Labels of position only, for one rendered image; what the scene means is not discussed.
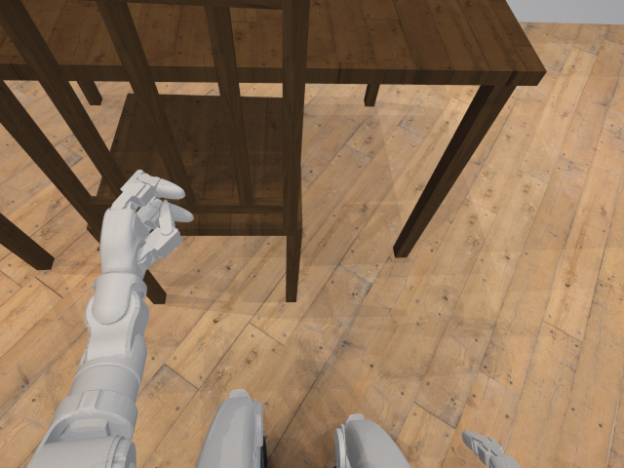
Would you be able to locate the table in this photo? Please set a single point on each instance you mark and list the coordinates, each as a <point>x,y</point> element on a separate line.
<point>390,42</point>

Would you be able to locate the chair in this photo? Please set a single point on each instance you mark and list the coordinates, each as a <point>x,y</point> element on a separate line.
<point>236,158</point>

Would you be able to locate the right robot thigh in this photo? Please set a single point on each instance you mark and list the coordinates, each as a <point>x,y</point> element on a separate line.
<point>364,444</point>

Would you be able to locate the right robot hand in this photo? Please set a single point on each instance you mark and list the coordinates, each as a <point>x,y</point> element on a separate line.
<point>489,451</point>

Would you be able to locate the left robot upper arm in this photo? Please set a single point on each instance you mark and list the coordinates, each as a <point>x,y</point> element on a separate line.
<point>101,452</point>

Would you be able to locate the robot left forearm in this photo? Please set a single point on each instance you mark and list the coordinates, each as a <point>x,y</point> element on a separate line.
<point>102,399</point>

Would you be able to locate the right robot shin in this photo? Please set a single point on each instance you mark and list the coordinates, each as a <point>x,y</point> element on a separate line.
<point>354,417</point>

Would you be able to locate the left robot hand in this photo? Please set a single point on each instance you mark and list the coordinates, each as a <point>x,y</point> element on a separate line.
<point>124,229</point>

